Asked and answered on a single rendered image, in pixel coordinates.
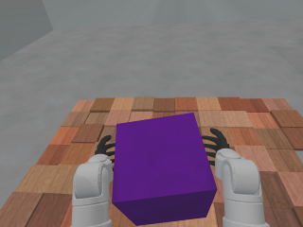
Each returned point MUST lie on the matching robot right hand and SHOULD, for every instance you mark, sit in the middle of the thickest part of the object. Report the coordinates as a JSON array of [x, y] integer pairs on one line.
[[220, 143]]

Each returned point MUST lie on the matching left robot forearm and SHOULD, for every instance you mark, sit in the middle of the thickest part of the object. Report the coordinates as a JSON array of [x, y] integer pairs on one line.
[[91, 193]]

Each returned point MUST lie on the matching robot left hand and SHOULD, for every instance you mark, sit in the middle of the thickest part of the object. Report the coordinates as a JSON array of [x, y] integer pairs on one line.
[[101, 148]]

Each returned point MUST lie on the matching right robot forearm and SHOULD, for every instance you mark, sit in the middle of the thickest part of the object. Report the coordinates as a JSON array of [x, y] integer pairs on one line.
[[242, 192]]

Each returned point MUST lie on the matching carton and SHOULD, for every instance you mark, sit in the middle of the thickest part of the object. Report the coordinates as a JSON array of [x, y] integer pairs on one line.
[[161, 170]]

